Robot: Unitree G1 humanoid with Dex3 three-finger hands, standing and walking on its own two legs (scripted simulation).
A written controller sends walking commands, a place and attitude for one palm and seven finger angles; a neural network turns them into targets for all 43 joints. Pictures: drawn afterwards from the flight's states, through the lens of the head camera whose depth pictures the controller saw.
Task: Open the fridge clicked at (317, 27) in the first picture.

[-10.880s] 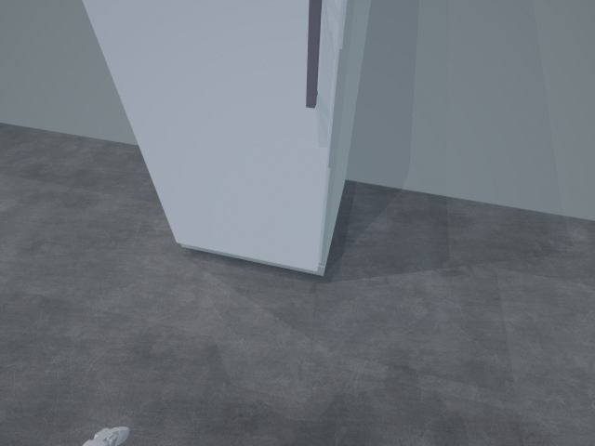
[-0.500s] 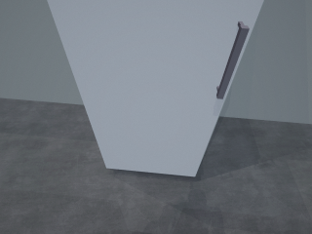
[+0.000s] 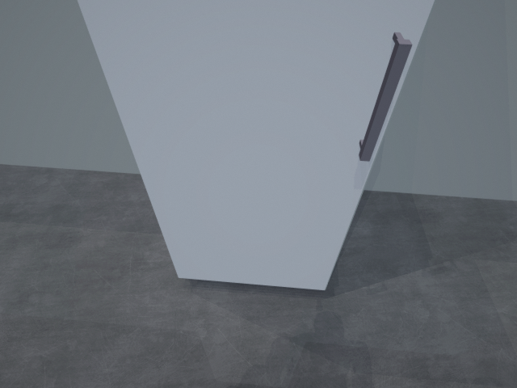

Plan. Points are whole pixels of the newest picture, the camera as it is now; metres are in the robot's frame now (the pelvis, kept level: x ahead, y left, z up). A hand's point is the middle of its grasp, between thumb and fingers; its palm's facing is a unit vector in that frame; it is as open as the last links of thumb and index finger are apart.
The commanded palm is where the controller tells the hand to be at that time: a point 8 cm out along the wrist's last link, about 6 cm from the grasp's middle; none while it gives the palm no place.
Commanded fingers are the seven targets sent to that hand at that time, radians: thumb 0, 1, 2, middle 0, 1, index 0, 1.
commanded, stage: look again from close up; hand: right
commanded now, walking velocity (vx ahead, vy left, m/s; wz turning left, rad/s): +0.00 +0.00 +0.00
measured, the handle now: (379, 103) +0.58 -0.19 +0.16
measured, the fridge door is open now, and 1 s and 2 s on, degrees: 0 0 0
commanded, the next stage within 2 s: shuffle to correct the standing spot in 0.42 s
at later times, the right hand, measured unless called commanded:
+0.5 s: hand out of the picture +0.00 -0.17 -0.18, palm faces +0.05 +0.98 -0.17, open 7.4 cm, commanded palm none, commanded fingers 0.00 -0.90 -0.90 0.20 0.30 0.20 0.30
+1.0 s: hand out of the picture +0.04 -0.18 -0.19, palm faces +0.08 +0.98 -0.16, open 7.4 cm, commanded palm none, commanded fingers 0.00 -0.90 -0.90 0.20 0.30 0.20 0.30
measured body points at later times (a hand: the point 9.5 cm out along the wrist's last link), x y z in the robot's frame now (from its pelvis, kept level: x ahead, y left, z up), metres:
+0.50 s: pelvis +0.00 +0.00 +0.00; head +0.01 -0.01 +0.45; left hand -0.01 +0.21 -0.16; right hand +0.00 -0.22 -0.16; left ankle +0.04 +0.12 -0.74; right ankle +0.00 -0.14 -0.74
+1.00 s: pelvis +0.08 -0.01 -0.01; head +0.09 -0.02 +0.44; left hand +0.02 +0.19 -0.17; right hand +0.04 -0.23 -0.17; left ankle +0.04 +0.12 -0.74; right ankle +0.01 -0.14 -0.74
